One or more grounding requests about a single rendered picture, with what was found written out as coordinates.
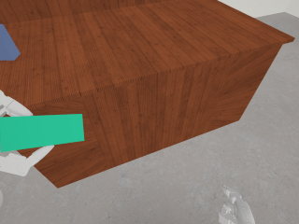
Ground robot right hand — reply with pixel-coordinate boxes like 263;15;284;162
219;186;255;224

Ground table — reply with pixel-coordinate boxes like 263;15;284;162
0;0;295;189

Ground sponge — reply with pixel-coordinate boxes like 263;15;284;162
0;114;85;152

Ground robot left hand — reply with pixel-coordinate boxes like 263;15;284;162
0;90;54;176

